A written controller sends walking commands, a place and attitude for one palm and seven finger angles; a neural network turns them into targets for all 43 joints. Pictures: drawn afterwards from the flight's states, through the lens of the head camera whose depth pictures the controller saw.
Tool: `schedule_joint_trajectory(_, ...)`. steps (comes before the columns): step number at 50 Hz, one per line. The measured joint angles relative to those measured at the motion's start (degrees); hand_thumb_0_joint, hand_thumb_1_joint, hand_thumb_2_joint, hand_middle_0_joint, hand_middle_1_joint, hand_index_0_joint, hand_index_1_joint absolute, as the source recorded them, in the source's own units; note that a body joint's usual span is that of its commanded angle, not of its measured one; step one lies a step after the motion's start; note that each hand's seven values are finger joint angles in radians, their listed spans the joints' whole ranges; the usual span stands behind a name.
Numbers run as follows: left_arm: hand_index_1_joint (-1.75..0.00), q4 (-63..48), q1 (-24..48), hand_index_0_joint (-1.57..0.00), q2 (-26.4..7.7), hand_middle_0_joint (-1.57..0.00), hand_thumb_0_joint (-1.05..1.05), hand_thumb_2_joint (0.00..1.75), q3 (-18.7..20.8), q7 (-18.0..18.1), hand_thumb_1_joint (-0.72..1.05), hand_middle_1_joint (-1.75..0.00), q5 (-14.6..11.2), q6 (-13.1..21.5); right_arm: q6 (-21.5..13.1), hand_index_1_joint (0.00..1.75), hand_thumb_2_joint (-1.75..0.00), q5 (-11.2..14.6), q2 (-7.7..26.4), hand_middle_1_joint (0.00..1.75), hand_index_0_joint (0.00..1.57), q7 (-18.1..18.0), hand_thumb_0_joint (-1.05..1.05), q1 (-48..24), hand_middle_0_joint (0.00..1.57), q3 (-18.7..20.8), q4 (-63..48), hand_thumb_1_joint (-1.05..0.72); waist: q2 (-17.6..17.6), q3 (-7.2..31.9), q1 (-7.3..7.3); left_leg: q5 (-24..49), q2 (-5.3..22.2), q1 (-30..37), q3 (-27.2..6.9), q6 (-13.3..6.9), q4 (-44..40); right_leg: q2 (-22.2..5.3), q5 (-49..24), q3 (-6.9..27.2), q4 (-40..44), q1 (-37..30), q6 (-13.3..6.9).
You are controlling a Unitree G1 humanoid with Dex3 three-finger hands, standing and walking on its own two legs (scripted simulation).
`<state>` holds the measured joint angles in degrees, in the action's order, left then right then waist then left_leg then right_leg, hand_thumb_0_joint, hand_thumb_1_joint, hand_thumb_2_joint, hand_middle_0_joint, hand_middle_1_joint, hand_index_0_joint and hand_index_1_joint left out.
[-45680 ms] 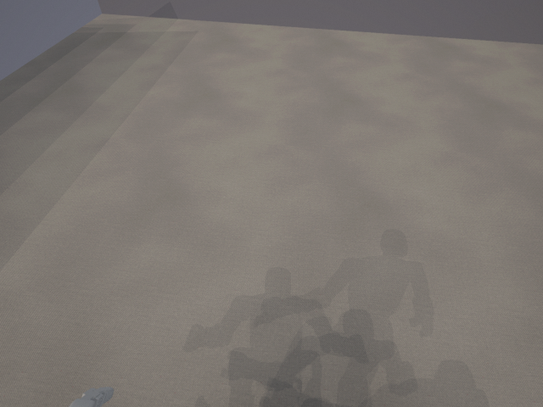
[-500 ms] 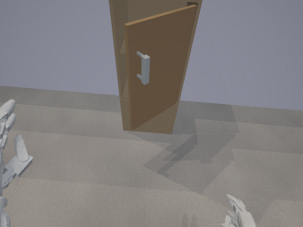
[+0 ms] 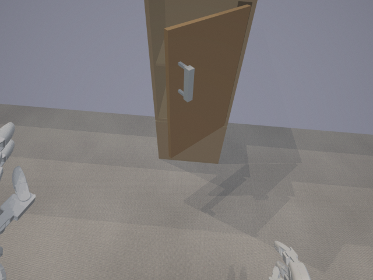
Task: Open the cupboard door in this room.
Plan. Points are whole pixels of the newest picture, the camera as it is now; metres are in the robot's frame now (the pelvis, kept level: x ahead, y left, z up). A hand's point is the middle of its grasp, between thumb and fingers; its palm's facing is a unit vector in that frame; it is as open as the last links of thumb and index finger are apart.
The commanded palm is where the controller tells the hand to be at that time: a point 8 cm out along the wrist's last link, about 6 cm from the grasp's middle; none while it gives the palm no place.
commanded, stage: let the arm hang, fingers relaxed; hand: left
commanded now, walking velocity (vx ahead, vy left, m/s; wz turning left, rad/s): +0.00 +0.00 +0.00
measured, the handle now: (184, 81) +0.70 +0.06 +0.04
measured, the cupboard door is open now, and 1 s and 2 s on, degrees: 44 44 44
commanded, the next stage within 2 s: look to check the result in 1.20 s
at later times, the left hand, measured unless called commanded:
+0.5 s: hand out of the picture +0.01 +0.18 -0.19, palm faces +0.00 -0.98 -0.18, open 7.1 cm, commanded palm none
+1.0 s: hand out of the picture +0.05 +0.21 -0.16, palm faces +0.02 -0.96 -0.28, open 7.4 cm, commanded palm none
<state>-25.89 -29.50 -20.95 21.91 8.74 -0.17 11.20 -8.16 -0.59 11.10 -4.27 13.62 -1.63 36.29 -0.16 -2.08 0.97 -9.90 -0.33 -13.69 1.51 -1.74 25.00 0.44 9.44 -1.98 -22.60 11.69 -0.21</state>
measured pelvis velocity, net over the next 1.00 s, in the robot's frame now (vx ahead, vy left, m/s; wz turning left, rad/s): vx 0.01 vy -0.01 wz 0.02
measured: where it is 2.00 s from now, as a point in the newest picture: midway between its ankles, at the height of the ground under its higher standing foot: outside the picture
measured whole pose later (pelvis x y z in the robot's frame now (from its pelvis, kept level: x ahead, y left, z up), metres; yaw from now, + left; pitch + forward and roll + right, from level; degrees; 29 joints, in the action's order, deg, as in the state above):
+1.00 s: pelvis +0.01 -0.01 +0.00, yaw +1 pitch -2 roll +0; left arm 64.5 -10.4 -13.6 0.8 0.7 1.0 0.2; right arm -0.1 -1.4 13.1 -0.5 11.3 0.2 64.3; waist 1.5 -2.7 -0.2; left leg -9.2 -1.4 -11.5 0.6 -1.3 22.4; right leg -0.6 11.3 -2.9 -23.8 10.9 -0.9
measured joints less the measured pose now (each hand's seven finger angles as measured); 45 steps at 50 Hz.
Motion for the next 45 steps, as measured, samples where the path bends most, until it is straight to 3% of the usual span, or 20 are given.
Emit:
schedule_joint_trajectory(6, -0.30, 3.81, 0.69, -0.21, -1.25, -0.21, 0.01, 0.90, -0.37, -0.88, 0.89, -0.30, 0.29, 1.35, -0.97, 0.30, -0.90, 0.14, 0.81, 0.30, 0.21, 1.32, 0.02, -0.92, 0.21, 0.69, 1.36, -0.90, 1.35, 1.32, -0.91, -0.48, 0.34, -1.51, -0.11, 0.09, 0.97, 0.33, -0.23, -0.12, 0.32, 0.86, -0.05)
schedule_joint_trajectory(7, -0.30, 9.26, 3.39, -0.21, -1.73, -0.21, 0.01, 0.90, -2.71, -2.42, 0.89, -0.30, 1.00, 0.52, -1.18, 0.30, -0.90, 0.16, 1.87, 0.30, 0.21, 2.49, 0.01, -1.72, 0.21, 1.18, 3.48, -0.90, 2.05, 1.82, -0.71, -0.78, 0.05, -2.69, -0.40, -0.03, 2.16, 0.01, 0.37, -0.45, -1.15, 2.04, 0.02)
schedule_joint_trajectory(9, -0.30, 22.77, 8.90, -0.20, -1.26, -0.21, 0.00, 0.90, -8.05, -5.26, 0.90, -0.30, 1.63, -4.29, 0.84, 0.30, -0.90, 0.09, 4.15, 0.30, 0.21, 3.98, 0.01, -3.84, 0.21, 1.71, 7.38, -0.90, 3.57, 2.40, -0.52, -1.42, -0.59, -4.29, -0.45, -0.37, 4.11, -0.70, 1.81, -0.56, -4.32, 4.11, 0.22)
schedule_joint_trajectory(13, -0.30, 48.52, 14.71, -0.20, 2.71, -0.20, 0.01, 0.90, -16.07, -8.12, 0.90, -0.30, 2.49, -12.01, 4.68, 0.30, -0.90, -0.54, 6.11, 0.30, 0.21, 4.81, 0.01, -6.51, 0.21, 2.04, 11.94, -0.90, 4.16, 1.59, -1.99, -2.38, -1.37, -5.61, 0.40, -0.85, 6.42, -1.61, 4.00, 0.27, -9.28, 6.83, 0.43)
schedule_joint_trajectory(19, -0.30, 70.61, 14.94, -0.20, 9.04, -0.20, 0.01, 0.90, -22.74, -9.21, 0.91, -0.30, 2.25, -14.58, 7.77, 0.30, -0.90, -1.11, 4.69, 0.30, 0.21, 4.94, 0.01, -3.34, 0.20, 1.59, 16.50, -0.90, -1.13, -1.68, -3.12, -2.18, -1.15, -4.51, -0.01, -0.06, 6.22, -1.37, 4.42, -0.13, -9.85, 5.96, -0.44)
schedule_joint_trajectory(23, -0.30, 78.41, 14.38, -0.21, 9.23, -0.21, 0.00, 0.90, -21.94, -8.06, 0.98, -0.30, 1.65, -13.78, 9.13, 0.30, -0.90, -1.13, 3.32, 0.30, 0.20, 4.45, 0.01, -0.06, 0.20, 1.27, 20.55, -0.90, -2.81, -2.85, -2.00, -1.25, -0.53, -3.77, -1.22, 0.48, 4.67, -0.66, 2.99, -1.31, -6.86, 4.27, -0.86)
schedule_joint_trajectory(28, -0.30, 85.04, 13.00, -0.21, 7.70, -0.21, 0.00, 0.90, -21.58, -8.43, 0.96, -0.30, 1.35, -12.92, 9.90, 0.30, -0.90, -0.96, 2.46, 0.30, 0.20, 3.95, 0.01, 2.21, 0.20, 1.55, 24.22, -0.90, -1.28, -2.67, -1.10, -0.45, -0.28, -2.57, -1.95, 0.66, 2.89, -0.30, 1.70, -2.01, -3.74, 2.27, -1.11)
schedule_joint_trajectory(37, -0.30, 90.63, 13.57, -0.20, 5.90, -0.20, 0.01, 0.90, -20.78, -8.04, 0.92, -0.30, 1.21, -12.33, 9.23, 0.30, -0.90, -0.84, 1.47, 0.30, 0.21, 3.76, 0.01, 1.01, 0.20, 1.86, 26.56, -0.90, 1.98, -1.66, -0.93, 0.37, -0.66, -0.38, -1.39, 0.37, 0.33, -0.64, 1.26, -1.43, -2.10, 0.66, -0.92)
schedule_joint_trajectory(45, -0.30, 90.65, 16.98, -0.20, 6.46, -0.20, 0.01, 0.90, -20.78, -7.97, 0.91, -0.30, 1.26, -11.58, 8.48, 0.30, -0.90, -0.88, 1.49, 0.30, 0.21, 3.85, 0.01, -1.09, 0.20, 1.84, 27.51, -0.90, 2.33, -0.70, -0.98, 0.64, -1.09, 1.10, -0.99, 0.30, -1.51, -1.07, 1.66, -0.98, -1.82, 0.00, -0.68)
